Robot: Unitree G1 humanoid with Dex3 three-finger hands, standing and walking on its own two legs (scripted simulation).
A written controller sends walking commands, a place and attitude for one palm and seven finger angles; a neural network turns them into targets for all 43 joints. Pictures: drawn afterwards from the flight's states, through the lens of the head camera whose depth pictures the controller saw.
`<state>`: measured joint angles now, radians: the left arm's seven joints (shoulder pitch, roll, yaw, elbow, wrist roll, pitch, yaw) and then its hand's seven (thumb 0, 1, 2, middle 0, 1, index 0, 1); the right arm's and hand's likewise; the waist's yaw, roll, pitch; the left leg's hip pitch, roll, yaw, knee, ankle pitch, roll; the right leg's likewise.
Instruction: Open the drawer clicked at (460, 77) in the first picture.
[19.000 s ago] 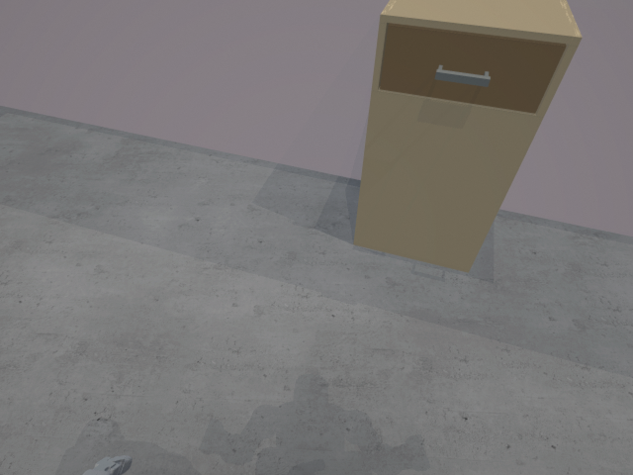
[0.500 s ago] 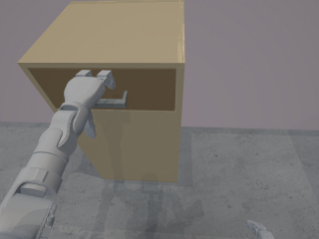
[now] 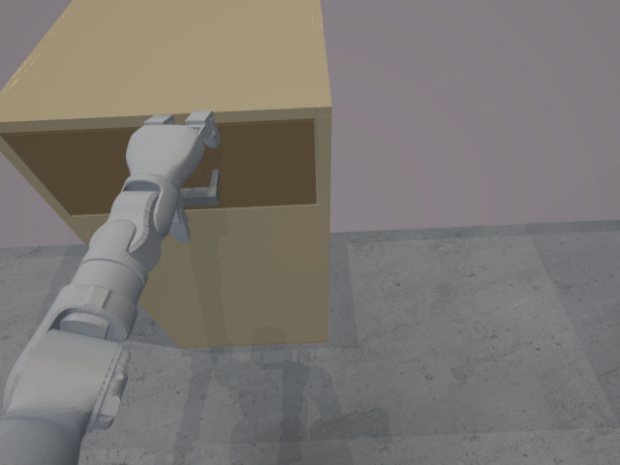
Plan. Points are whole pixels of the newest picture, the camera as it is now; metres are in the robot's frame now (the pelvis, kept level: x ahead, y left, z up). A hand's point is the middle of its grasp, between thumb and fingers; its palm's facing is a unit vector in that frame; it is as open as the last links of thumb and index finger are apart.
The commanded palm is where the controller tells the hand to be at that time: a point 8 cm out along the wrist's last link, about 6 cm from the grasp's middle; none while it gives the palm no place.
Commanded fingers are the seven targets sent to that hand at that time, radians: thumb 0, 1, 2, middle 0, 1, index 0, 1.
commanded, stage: move the hooked fingers above the handle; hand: left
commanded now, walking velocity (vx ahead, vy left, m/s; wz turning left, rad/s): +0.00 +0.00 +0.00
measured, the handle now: (175, 188) +0.51 +0.21 +0.04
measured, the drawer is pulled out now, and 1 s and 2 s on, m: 0.00 0.00 0.00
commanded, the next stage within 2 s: none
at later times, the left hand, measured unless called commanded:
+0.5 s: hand (182, 185) +0.45 +0.17 +0.11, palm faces +0.07 -0.06 -1.00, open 13.8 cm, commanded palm +0.44 +0.21 +0.16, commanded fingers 0.00 -0.50 0.30 -0.30 -1.20 -0.30 -1.20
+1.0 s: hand (145, 215) +0.43 +0.23 +0.08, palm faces -0.11 +0.01 -0.99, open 13.8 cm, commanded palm +0.44 +0.22 +0.16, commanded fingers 0.00 -0.50 0.30 -0.30 -1.20 -0.30 -1.20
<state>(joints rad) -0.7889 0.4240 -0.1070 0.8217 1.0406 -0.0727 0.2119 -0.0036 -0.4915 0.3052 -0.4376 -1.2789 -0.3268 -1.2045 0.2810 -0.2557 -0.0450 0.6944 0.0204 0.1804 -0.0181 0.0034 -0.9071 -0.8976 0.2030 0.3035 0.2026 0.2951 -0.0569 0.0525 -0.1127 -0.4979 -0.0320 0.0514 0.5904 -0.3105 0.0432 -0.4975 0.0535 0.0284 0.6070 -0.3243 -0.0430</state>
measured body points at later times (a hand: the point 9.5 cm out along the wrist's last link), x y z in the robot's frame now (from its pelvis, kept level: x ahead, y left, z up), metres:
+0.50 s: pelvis -0.02 +0.00 +0.00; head +0.03 -0.01 +0.45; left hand +0.44 +0.17 +0.16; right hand +0.07 -0.28 -0.13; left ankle -0.02 +0.09 -0.73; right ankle -0.03 -0.09 -0.73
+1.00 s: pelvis -0.01 -0.01 +0.00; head +0.05 -0.02 +0.45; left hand +0.43 +0.22 +0.13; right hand +0.05 -0.29 -0.13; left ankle -0.02 +0.09 -0.73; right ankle -0.03 -0.09 -0.73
